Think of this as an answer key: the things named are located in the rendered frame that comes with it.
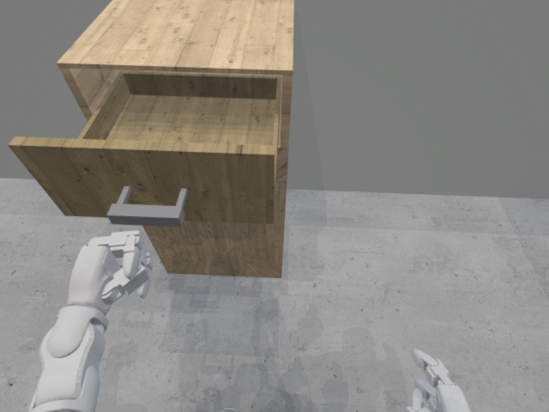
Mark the robot left hand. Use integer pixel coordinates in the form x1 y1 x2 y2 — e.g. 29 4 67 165
67 230 154 315

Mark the drawer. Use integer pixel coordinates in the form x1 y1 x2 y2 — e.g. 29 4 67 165
8 71 281 224

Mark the handle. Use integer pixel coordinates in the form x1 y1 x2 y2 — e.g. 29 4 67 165
107 186 188 227

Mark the left robot forearm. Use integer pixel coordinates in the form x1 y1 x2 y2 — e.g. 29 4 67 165
28 305 109 412

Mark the robot right hand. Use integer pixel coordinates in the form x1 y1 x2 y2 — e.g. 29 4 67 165
407 348 471 412

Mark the cabinet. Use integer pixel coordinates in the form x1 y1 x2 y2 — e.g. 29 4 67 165
57 0 294 278

